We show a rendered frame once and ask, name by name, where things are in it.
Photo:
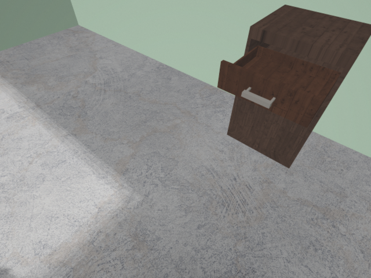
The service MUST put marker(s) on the handle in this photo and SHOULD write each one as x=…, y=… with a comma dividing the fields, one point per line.
x=257, y=99

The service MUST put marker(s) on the drawer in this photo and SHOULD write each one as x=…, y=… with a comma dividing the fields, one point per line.
x=300, y=87

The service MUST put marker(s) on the cabinet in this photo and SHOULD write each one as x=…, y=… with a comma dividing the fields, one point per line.
x=322, y=39

